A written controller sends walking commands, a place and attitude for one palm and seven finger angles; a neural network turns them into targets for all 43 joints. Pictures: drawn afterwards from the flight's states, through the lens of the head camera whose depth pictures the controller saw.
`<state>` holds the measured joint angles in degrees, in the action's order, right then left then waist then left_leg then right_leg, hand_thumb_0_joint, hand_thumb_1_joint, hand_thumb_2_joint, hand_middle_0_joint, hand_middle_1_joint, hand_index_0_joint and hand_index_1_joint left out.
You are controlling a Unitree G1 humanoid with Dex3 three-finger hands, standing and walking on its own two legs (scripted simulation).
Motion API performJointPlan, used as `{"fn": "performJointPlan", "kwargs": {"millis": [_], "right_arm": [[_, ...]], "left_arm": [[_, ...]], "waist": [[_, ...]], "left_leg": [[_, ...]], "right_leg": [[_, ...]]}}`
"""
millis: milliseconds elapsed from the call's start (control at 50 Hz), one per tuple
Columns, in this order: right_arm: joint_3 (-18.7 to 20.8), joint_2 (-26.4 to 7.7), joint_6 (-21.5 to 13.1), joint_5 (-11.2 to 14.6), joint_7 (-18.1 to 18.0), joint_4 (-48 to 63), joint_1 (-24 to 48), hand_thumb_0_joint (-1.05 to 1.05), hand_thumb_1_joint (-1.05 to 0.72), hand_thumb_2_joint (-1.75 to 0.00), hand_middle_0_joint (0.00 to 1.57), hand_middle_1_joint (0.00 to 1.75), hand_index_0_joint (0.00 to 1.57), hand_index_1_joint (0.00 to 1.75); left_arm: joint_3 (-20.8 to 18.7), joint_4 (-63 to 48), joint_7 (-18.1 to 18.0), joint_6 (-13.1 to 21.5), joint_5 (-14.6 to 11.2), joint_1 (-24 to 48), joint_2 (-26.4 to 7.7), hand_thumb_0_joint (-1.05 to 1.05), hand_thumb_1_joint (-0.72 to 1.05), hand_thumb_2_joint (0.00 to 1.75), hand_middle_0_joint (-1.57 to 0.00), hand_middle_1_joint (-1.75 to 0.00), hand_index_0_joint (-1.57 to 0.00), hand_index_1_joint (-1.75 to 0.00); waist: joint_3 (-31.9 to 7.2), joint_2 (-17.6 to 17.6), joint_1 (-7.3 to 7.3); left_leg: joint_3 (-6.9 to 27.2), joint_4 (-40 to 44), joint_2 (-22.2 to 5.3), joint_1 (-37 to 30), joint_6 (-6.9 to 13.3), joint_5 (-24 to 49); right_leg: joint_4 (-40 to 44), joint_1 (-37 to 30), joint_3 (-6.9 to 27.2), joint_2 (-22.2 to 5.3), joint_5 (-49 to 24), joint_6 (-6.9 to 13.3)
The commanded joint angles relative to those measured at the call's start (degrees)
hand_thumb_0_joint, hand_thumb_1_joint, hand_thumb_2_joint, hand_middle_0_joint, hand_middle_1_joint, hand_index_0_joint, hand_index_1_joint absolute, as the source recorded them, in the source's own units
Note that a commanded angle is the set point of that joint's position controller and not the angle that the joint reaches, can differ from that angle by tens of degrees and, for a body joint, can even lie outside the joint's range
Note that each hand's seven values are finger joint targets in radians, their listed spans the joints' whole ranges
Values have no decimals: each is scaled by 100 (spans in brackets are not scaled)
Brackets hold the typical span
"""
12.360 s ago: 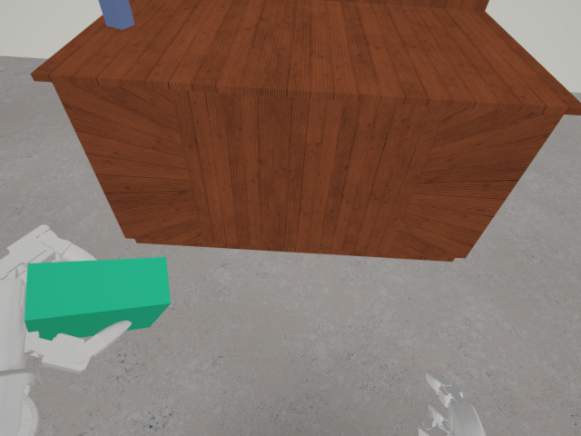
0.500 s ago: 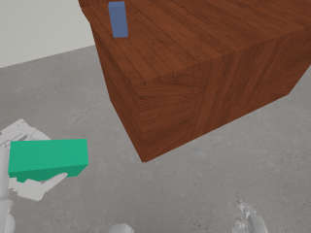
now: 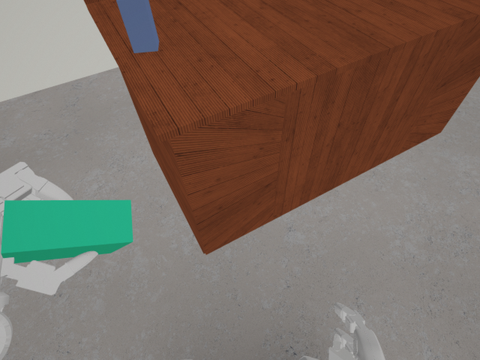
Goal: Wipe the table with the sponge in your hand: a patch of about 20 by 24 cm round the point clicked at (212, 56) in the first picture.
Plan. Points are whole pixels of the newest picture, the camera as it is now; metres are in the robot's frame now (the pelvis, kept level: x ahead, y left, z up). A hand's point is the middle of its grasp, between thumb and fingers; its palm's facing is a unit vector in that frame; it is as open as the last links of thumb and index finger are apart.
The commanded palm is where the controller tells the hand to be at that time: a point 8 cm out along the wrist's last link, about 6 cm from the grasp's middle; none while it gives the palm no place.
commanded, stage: take the last steps up to it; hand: left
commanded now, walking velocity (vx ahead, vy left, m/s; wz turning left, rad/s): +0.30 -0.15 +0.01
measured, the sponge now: (86, 231) +0.23 +0.21 +0.16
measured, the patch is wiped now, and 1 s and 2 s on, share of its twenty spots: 0.00 0.00 0.00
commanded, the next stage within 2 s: none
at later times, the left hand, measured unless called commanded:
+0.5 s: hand (129, 155) +0.32 +0.16 +0.21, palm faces +0.39 -0.82 -0.42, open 9.4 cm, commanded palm +0.26 +0.20 +0.20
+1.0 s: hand (229, 119) +0.41 +0.05 +0.19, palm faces +0.38 -0.81 -0.45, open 9.4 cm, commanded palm +0.35 +0.09 +0.20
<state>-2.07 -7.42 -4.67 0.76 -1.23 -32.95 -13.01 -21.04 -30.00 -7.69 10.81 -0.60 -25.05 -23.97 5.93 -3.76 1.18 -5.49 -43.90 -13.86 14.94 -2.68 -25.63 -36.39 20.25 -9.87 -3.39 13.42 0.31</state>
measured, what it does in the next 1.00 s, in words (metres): walks ahead: left foot, then right foot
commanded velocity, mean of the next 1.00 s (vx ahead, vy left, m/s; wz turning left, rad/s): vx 0.30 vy -0.15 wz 0.00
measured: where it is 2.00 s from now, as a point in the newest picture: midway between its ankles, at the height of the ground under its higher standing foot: (354, 314)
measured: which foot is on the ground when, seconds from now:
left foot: up 0.00-0.28, down 0.30-0.64, up 0.66-0.96, down 0.98-1.00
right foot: down 0.00-0.30, up 0.32-0.64, down 0.66-0.98, up 1.00-1.00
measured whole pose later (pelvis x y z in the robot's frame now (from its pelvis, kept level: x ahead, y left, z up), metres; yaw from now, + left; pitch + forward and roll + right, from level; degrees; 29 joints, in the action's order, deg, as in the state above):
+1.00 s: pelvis +0.19 -0.19 +0.00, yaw +1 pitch -1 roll +0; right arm 2.6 -13.9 -0.9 0.0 -2.8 -31.6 -10.9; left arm -24.3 -37.9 -9.2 10.9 -2.5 -29.9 -25.3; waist 5.7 3.3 -0.3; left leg -11.9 -34.2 -4.7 19.1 0.5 -12.9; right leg -40.3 16.3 -10.4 -1.7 23.1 2.5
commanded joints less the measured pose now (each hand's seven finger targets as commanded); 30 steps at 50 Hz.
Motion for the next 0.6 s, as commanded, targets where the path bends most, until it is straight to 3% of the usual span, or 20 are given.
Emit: {"fn": "performJointPlan", "kwargs": {"millis": [0,20,40,80,100,120,180,220,240,260,280,300,320,340,360,400,440,480,520,580], "right_arm": [[410,-823,-301,91,-93,771,757,0,-90,-90,20,30,20,30],[393,-817,-198,103,-76,769,867,0,-90,-90,20,30,20,30],[359,-821,-93,59,-60,745,989,0,-90,-90,20,30,20,30],[370,-830,61,24,-42,718,921,0,-90,-90,20,30,20,30],[369,-840,106,7,-34,752,922,0,-90,-90,20,30,20,30],[381,-817,115,11,-51,765,1019,0,-90,-90,20,30,20,30],[436,-878,75,-71,-89,865,869,0,-90,-90,20,30,20,30],[473,-926,53,-93,-144,847,659,0,-90,-90,20,30,20,30],[497,-966,27,-90,-191,887,529,0,-90,-90,20,30,20,30],[570,-1114,12,-88,-252,943,482,0,-90,-90,20,30,20,30],[629,-1206,-6,-93,-251,974,498,0,-90,-90,20,30,20,30],[551,-1115,-75,-108,-228,971,503,0,-90,-90,20,30,20,30],[484,-1069,-117,-76,-189,947,692,0,-90,-90,20,30,20,30],[489,-1089,-146,-112,-199,901,744,0,-90,-90,20,30,20,30],[522,-1120,-141,-99,-176,842,654,0,-90,-90,20,30,20,30],[541,-1100,-159,-62,-118,800,503,0,-90,-90,20,30,20,30],[544,-1073,-224,-65,-104,858,438,0,-90,-90,20,30,20,30],[539,-1080,-261,-61,-92,892,378,0,-90,-90,20,30,20,30],[530,-1064,-273,-34,-80,897,312,0,-90,-90,20,30,20,30],[516,-983,-217,-8,-119,897,446,0,-90,-90,20,30,20,30]], "left_arm": [[-926,-1149,-179,251,-185,525,-1083,0,10,130,-120,-160,-120,-160],[-1084,-1217,-192,208,-177,259,-1244,0,10,130,-120,-160,-120,-160],[-1081,-1323,-200,233,-178,25,-1165,0,10,130,-120,-160,-120,-160],[-1074,-1470,-204,282,-202,-182,-1008,0,10,130,-120,-160,-120,-160],[-1051,-1623,-218,300,-210,-101,-978,0,10,130,-120,-160,-120,-160],[-1040,-1786,-239,313,-224,-113,-984,0,10,130,-120,-160,-120,-160],[-1043,-1784,-299,290,-232,-387,-918,0,10,130,-120,-160,-120,-160],[-917,-1818,-337,258,-261,-425,-825,0,10,130,-120,-160,-120,-160],[-796,-1930,-323,290,-261,-255,-758,0,10,130,-120,-160,-120,-160],[-764,-1995,-311,363,-236,-128,-752,0,10,130,-120,-160,-120,-160],[-724,-2127,-296,470,-205,-53,-730,0,10,130,-120,-160,-120,-160],[-823,-2019,-295,551,-124,34,-995,0,10,130,-120,-160,-120,-160],[-902,-1722,-210,565,-130,269,-1150,0,10,130,-120,-160,-120,-160],[-908,-1804,-173,555,-116,533,-1202,0,10,130,-120,-160,-120,-160],[-829,-1723,-164,501,-74,510,-1065,0,10,130,-120,-160,-120,-160],[-558,-1769,-109,430,-46,328,-708,0,10,130,-120,-160,-120,-160],[-527,-1761,-85,399,-60,94,-605,0,10,130,-120,-160,-120,-160],[-426,-1470,-70,347,-81,-24,-445,0,10,130,-120,-160,-120,-160],[-495,-1305,-86,316,-75,32,-529,0,10,130,-120,-160,-120,-160],[-606,-942,-132,296,-105,200,-649,0,10,130,-120,-160,-120,-160]], "waist": [[-1205,1746,24],[-1134,1365,47],[-1001,1100,31],[-1132,1086,-61],[-1155,1048,-88],[-1254,1041,-69],[-1284,967,46],[-1531,565,-86],[-1551,332,-171],[-1574,-449,-233],[-1494,-1743,-190],[-1277,-1494,-161],[-984,-1140,-111],[-865,-1033,-156],[-698,-1050,-168],[-741,-1088,-99],[-863,-1156,-78],[-713,-1300,-135],[-703,-1233,-165],[-859,-655,-36]], "left_leg": [[462,-3232,702,2286,158,-725],[423,-3186,638,2378,94,-543],[398,-3101,609,2361,40,-314],[236,-2411,608,1979,8,-63],[133,-1906,588,1723,23,32],[89,-1242,570,1392,55,-8],[-406,229,793,924,110,238],[-606,1326,987,122,101,957],[-526,1748,904,-553,168,1220],[329,2127,356,-1310,427,1148],[2426,2527,-1058,-2220,1013,2003],[3245,2857,-1716,-2160,1480,2567],[3196,2972,-1701,-1552,1520,1809],[2870,2950,-1618,-1355,1429,1670],[2303,2885,-1408,-1154,1372,1872],[1170,2798,-943,-916,1128,2028],[468,2785,-617,-665,908,2107],[178,2891,-552,-208,861,1872],[21,2766,-504,-242,810,1702],[-218,1677,-343,7,618,818]], "right_leg": [[2091,-1824,3082,-1777,219,1130],[1953,-1887,3059,-1751,149,1208],[1923,-1713,2620,-1671,-207,1203],[1919,-1536,1781,-1537,-586,1125],[1941,-1402,1527,-1490,-633,1108],[1845,-1384,1342,-1439,-679,1072],[1657,-1470,1262,-1287,-925,1107],[1132,-1446,1004,-1067,-685,885],[504,-1035,829,-812,-525,683],[-530,-248,659,-476,-183,427],[-1801,1275,380,148,1718,22],[-2846,1777,797,211,2071,19],[-3283,1870,1093,81,1881,14],[-3381,1971,1120,-148,1599,-23],[-3294,2018,1073,-244,1303,-58],[-2699,1687,779,-283,796,-142],[-1811,1027,441,-222,556,-182],[-1013,411,137,-123,517,-219],[-468,107,-125,26,520,-266],[589,-877,-405,241,246,-270]]}}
